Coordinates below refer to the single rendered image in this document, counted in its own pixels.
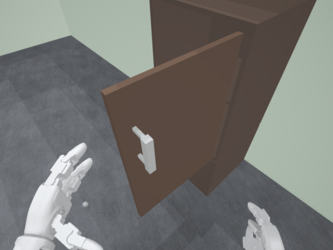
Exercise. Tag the robot left forearm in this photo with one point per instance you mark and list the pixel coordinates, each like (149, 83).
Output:
(33, 242)

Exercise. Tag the right robot hand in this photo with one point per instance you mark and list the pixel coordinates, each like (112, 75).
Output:
(267, 236)

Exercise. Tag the handle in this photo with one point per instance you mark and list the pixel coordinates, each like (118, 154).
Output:
(148, 157)

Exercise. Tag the cupboard door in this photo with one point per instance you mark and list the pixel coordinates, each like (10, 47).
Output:
(180, 105)

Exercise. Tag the left robot hand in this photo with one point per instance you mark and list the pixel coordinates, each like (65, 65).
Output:
(54, 195)

